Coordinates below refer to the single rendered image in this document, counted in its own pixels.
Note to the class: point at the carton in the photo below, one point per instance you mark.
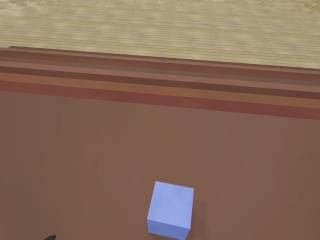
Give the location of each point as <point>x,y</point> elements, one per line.
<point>170,210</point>

